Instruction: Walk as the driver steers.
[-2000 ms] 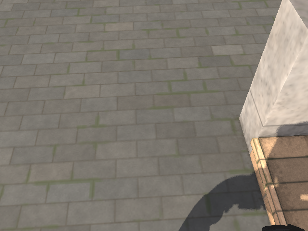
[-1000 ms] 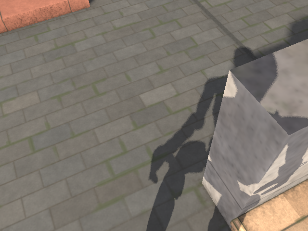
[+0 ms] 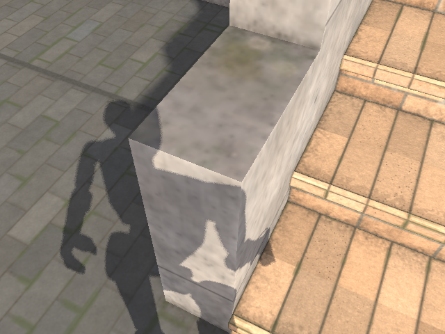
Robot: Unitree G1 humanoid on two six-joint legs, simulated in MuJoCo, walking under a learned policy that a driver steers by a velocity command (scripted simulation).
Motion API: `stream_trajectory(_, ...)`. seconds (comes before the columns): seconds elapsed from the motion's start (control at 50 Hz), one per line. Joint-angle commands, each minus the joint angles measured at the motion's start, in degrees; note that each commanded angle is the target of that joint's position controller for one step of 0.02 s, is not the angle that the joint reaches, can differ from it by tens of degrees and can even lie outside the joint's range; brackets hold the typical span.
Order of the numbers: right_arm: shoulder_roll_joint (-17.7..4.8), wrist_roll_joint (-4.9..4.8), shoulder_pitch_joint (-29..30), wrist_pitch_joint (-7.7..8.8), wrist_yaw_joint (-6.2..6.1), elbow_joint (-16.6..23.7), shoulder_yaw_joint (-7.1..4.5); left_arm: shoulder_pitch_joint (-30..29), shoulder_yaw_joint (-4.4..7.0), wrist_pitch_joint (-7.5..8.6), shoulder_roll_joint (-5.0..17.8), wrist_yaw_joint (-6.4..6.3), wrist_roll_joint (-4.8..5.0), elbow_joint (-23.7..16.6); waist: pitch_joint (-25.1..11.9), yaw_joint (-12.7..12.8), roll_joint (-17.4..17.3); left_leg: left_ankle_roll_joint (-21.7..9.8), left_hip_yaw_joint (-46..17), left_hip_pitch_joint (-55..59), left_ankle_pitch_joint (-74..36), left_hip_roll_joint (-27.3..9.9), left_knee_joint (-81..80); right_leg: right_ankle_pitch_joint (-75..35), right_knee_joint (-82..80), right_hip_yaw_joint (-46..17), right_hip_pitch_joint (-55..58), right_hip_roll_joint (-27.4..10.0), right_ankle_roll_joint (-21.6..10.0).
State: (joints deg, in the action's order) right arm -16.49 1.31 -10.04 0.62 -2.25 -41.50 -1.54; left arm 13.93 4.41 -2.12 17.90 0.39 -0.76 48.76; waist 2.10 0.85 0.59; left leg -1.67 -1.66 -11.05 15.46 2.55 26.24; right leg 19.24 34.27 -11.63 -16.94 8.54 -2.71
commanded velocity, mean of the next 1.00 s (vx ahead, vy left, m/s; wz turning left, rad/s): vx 0.46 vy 0.00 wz -0.25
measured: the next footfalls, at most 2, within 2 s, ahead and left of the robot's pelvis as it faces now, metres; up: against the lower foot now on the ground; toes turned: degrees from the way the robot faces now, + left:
right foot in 0.36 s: +0.15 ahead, -0.14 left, +0.00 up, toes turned -12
left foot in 0.76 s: +0.22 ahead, +0.01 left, +0.00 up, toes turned -9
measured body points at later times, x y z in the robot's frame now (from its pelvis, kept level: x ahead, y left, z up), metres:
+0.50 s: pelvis +0.10 -0.06 +0.01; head +0.12 -0.08 +0.45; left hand +0.28 +0.15 -0.11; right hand +0.11 -0.32 -0.13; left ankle +0.07 +0.08 -0.66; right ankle +0.11 -0.13 -0.74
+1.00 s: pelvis +0.17 -0.07 +0.01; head +0.17 -0.07 +0.46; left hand +0.32 +0.14 -0.13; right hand +0.24 -0.32 -0.12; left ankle +0.18 +0.02 -0.74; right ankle +0.11 -0.13 -0.74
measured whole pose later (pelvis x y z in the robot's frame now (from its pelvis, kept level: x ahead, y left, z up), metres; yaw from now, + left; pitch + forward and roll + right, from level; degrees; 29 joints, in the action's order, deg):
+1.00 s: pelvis +0.17 -0.07 +0.01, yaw -12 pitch -1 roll +0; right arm -11.1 0.2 -10.5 3.9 -0.9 -50.5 1.6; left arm 10.1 -2.7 3.6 11.7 -0.9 -1.1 53.7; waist 0.5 0.5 0.4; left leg -2.9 3.6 -8.9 12.2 2.1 21.7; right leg 15.0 20.5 1.0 -4.7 3.7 -3.9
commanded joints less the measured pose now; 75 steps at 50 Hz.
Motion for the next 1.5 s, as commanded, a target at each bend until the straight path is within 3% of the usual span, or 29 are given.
stream_trajectory(0.02, -14.59, 0.99, -5.62, 0.51, -0.74, 0.79, -4.15, -8.28, 1.17, 2.30, 8.30, 0.08, -2.16, -7.27, 2.41, -3.42, -8.83, -9.33, -28.67, 8.81, 25.97, -25.40, -20.09, 6.73, 18.79, 3.34, -23.37, -5.70, 1.03)
stream_trajectory(0.04, -10.02, 0.19, -2.46, 0.93, -0.46, 1.33, -2.99, -5.91, 1.61, 2.29, 8.44, 0.81, -1.97, -5.68, 4.46, -1.27, -7.44, -8.49, -23.77, 6.40, 23.53, -21.45, -20.70, 3.02, 21.40, 3.42, -21.69, -6.76, 1.59)
stream_trajectory(0.06, -7.68, -0.11, -0.73, 1.38, -0.10, 1.69, -2.37, -3.68, 1.57, 2.12, 7.64, 1.42, -1.76, -4.11, 5.29, -0.23, -7.25, -7.25, -17.72, 5.79, 16.78, -18.18, -20.67, -0.05, 23.92, 4.24, -21.03, -7.03, 2.63)
stream_trajectory(0.1, -6.19, 0.08, -0.98, 2.50, 0.25, 1.40, -1.91, -3.41, 1.23, 1.94, 6.05, 2.48, -1.61, -3.45, 4.16, -0.46, -6.75, -6.69, -8.76, 6.37, 3.37, -15.23, -19.58, -4.21, 26.71, 6.40, -20.95, -7.67, 3.94)
stream_trajectory(0.14, -6.36, 0.64, -3.55, 3.37, 1.02, 0.06, -2.07, -6.64, 0.18, 2.22, 3.34, 3.04, -1.41, -4.54, 4.01, -1.81, -4.80, -7.46, -3.97, 7.84, -8.00, -15.03, -17.90, -6.38, 24.66, 7.56, -21.52, -8.26, 4.59)
stream_trajectory(0.2, -6.98, 0.74, -7.00, 4.45, 1.94, -1.88, -2.53, -10.46, -0.69, 2.60, 2.40, 3.71, -1.41, -6.05, 1.31, -3.59, -5.87, -8.06, -0.42, 10.71, -20.05, -16.15, -14.99, -7.09, 18.55, 9.31, -20.60, -9.41, 4.44)
stream_trajectory(0.28, -8.28, 0.23, -6.23, 4.51, 2.47, -2.82, -2.73, -12.27, -2.23, 3.14, 0.72, 2.87, -1.50, -6.31, -1.31, -3.52, -8.72, -6.26, 4.40, 7.25, -38.53, -15.20, -9.41, -3.56, 4.42, 15.20, -7.40, -7.29, 1.98)
stream_trajectory(0.3, -8.32, -0.33, -6.91, 4.53, 2.51, -3.42, -2.59, -10.62, -2.26, 3.16, 1.07, 2.60, -1.76, -6.01, -2.75, -2.90, -10.16, -6.56, 4.36, 7.64, -44.79, -15.59, -6.58, -3.78, 2.62, 16.80, -3.94, -5.83, 0.84)
stream_trajectory(0.34, -7.92, -1.40, -5.91, 3.98, 2.59, -4.08, -2.08, -2.42, -2.06, 4.39, 1.20, 2.00, -2.43, -3.30, -7.41, 1.60, -7.24, -4.81, 7.08, 7.02, -51.76, -13.36, 6.62, -10.23, -9.11, 17.45, 7.74, -3.18, -1.91)
stream_trajectory(0.36, -6.38, -1.49, -5.39, 4.05, 2.47, -3.47, -1.36, 4.53, -1.45, 4.75, 2.91, 1.40, -3.03, -1.10, -11.26, 4.66, -6.23, -3.16, 8.30, -0.74, -41.99, -11.84, 16.14, -13.59, -9.81, 13.83, 19.62, -6.59, -2.76)
stream_trajectory(0.38, -0.04, -0.66, -5.91, 4.00, 2.59, -0.93, 0.63, 7.47, -0.80, 5.42, 8.23, 0.72, -3.45, -1.37, -13.39, 3.62, 7.22, -0.52, 10.14, -13.27, -4.08, -7.87, 30.46, -29.97, -12.23, -6.11, 28.04, -23.48, -4.59)
stream_trajectory(0.4, -1.39, -0.92, -8.69, 3.11, 2.25, -1.10, 0.33, 11.05, 0.65, 4.76, 12.83, 0.01, -1.17, 0.93, -16.91, 3.71, 14.96, 0.11, 5.27, -20.51, 15.05, -1.41, 40.72, -37.80, -16.18, -17.74, 28.61, -30.50, -13.52)
stream_trajectory(0.42, -5.14, 0.19, -7.40, 2.54, 2.30, -2.16, -0.55, 7.82, 0.49, 4.44, 10.24, 0.18, -0.55, 0.17, -11.92, 2.62, 4.79, -0.69, 0.73, -22.71, 13.43, -5.47, 43.02, -23.61, -17.00, -12.52, 23.89, -27.95, -13.50)
stream_trajectory(0.44, -4.76, 0.07, -5.26, 2.86, 2.93, -2.38, -0.51, 2.23, -0.74, 4.49, 6.28, 0.35, -0.61, -0.93, -5.85, 1.17, 3.31, -1.06, 0.22, -22.92, 9.09, -6.91, 40.44, -14.62, -20.12, -8.49, 16.69, -24.77, -11.73)
stream_trajectory(0.48, -2.76, 0.03, -6.29, 2.12, 3.14, -3.80, -0.06, -3.50, -2.30, 4.97, 2.25, 0.02, -0.71, -2.05, -2.67, -2.04, 2.50, 0.73, 2.00, -16.58, 4.45, -7.66, 37.00, -29.27, -22.24, 0.02, 8.22, -20.12, -8.13)
stream_trajectory(0.56, -0.01, -0.02, -9.82, 1.36, 3.09, -6.70, 0.59, -5.11, -3.52, 6.94, 0.93, -0.04, -0.60, -1.10, -5.27, -4.25, 4.03, 2.16, 4.92, -6.68, 1.05, -5.54, 28.22, -47.11, -19.03, 9.44, 3.00, -16.36, -5.95)
stream_trajectory(0.64, 0.55, -0.51, -3.28, 1.42, 1.70, -5.24, 1.15, -2.17, -3.62, 6.52, 2.07, -0.98, -0.60, -0.06, -4.95, -0.71, 6.04, 1.64, 5.10, -6.45, 2.40, -3.87, 13.43, -36.63, -18.88, 4.65, 7.38, -18.12, -6.42)
stream_trajectory(0.7, 1.86, -0.72, -4.96, 1.80, 1.02, -5.95, 1.83, -2.29, -4.17, 5.92, 1.26, -1.32, -0.20, 0.24, -5.21, -1.65, 6.03, -0.10, 5.54, -1.44, 0.28, -3.19, 4.07, -27.01, -17.83, 1.51, 7.54, -19.28, -7.62)
stream_trajectory(0.76, 0.16, 0.49, -8.87, 2.76, 0.83, -7.92, 1.75, -3.99, -4.69, 6.01, 0.12, -1.14, 0.24, -0.55, -2.57, -3.13, -0.10, -1.65, 0.41, 5.81, -8.73, -6.95, -2.50, -21.28, -12.56, 1.94, 2.20, -16.20, -5.88)
stream_trajectory(0.78, -2.77, 0.07, -7.45, 2.91, 0.90, -8.03, 1.11, -0.67, -4.99, 6.27, -1.44, -0.79, -0.03, -0.36, -1.74, 0.17, -6.18, -2.99, -2.97, 6.53, -13.31, -9.24, -1.71, -17.52, -11.65, 4.91, 0.01, -12.35, -4.89)
stream_trajectory(0.8, -2.83, -0.80, -4.36, 2.81, 1.21, -7.16, 0.72, 0.51, -5.61, 6.11, -2.32, -0.85, -0.53, 0.82, -0.73, 0.87, -10.25, -4.90, -6.69, 3.13, -8.40, -10.87, -5.16, -9.62, -11.48, 7.79, 0.82, -9.82, -3.83)
stream_trajectory(0.84, -0.22, -1.37, 0.63, 3.00, 1.58, -4.83, 1.37, -1.28, -5.57, 5.90, -0.89, -0.96, -1.39, 1.21, 1.21, 1.49, -9.14, -5.12, -6.88, -0.73, -11.34, -10.94, -8.48, -9.38, -12.23, 8.18, 5.16, -9.80, -2.70)
stream_trajectory(0.88, 0.33, -1.55, -0.28, 3.67, 1.40, -4.83, 1.47, -2.43, -5.29, 6.15, 0.46, -1.20, -0.99, 1.57, -1.86, 0.47, -3.11, -3.86, -3.02, 2.12, -20.10, -8.65, -5.02, -19.80, -12.88, 6.59, 8.36, -11.52, -2.62)
stream_trajectory(0.9, 1.05, -1.17, -0.84, 4.04, 1.21, -5.25, 2.00, -3.56, -5.79, 6.35, -0.45, -1.31, -0.73, 1.60, -3.35, -0.11, -1.40, -2.74, -2.52, 3.33, -25.01, -8.92, -5.18, -28.50, -14.18, 5.46, 10.17, -13.23, -2.13)
stream_trajectory(0.96, -0.26, -1.14, -1.75, 4.16, 1.17, -6.55, 1.93, -3.99, -5.96, 6.56, -0.46, -1.48, -0.12, 2.26, -7.53, -0.62, -0.81, -1.70, -2.11, 7.48, -29.03, -8.82, -5.05, -35.53, -13.98, 6.17, 13.73, -14.11, -1.29)
stream_trajectory(1.28, -2.39, -0.64, 4.70, 3.89, 1.26, -8.74, 2.64, -9.03, -6.58, 5.90, 0.97, -0.82, 0.24, 5.72, -3.68, -0.87, -0.37, 0.56, -0.47, 7.77, -14.09, -9.58, -12.56, -21.92, -19.92, 2.75, 11.27, -14.43, -1.23)
stream_trajectory(1.4, -4.59, -0.75, 5.29, 3.54, 0.54, -7.58, 1.74, -10.50, -5.83, 5.26, 1.70, -1.08, 0.63, 5.02, -3.11, -1.53, -1.01, -0.21, 1.72, 8.96, -3.49, -9.91, -10.65, -12.66, -15.79, 1.44, 3.42, -11.25, -2.59)
stream_trajectory(1.46, -6.68, -0.17, 4.17, 3.16, 0.28, -6.94, 0.61, -10.40, -5.50, 4.66, 1.36, -0.93, 0.28, 3.67, -1.46, -1.61, -4.87, -2.74, -0.65, 7.97, 7.29, -13.37, -12.75, -5.62, -9.07, 3.66, -2.42, -8.31, -3.09)
stream_trajectory(1.5, -8.11, 0.33, 4.14, 2.70, 0.04, -6.49, -0.05, -8.31, -5.21, 4.26, 1.12, -0.53, -0.72, 2.28, -1.27, -0.06, -6.02, -6.32, -3.80, 5.33, 8.87, -19.42, -14.06, -1.54, -1.52, 6.55, -3.82, -8.00, -3.58)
